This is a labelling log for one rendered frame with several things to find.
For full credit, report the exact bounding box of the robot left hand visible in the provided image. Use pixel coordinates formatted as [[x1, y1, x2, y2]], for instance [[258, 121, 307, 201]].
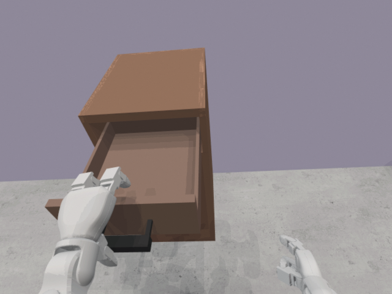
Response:
[[58, 167, 131, 267]]

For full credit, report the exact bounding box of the robot right hand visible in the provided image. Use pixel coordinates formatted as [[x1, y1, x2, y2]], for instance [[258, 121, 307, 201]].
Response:
[[277, 235, 323, 291]]

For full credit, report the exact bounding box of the handle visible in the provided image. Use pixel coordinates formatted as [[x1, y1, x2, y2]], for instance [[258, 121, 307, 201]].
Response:
[[102, 219, 153, 252]]

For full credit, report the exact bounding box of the cabinet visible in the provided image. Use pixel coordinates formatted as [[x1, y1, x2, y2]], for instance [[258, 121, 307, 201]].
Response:
[[78, 48, 215, 242]]

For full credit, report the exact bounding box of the right robot forearm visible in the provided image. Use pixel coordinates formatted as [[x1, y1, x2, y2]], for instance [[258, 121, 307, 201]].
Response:
[[301, 276, 337, 294]]

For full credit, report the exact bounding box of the drawer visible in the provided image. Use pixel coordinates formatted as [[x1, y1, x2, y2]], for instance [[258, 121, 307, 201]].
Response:
[[45, 117, 202, 236]]

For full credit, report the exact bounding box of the left robot forearm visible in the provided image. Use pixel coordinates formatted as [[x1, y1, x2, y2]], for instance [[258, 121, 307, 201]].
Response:
[[39, 238, 100, 294]]

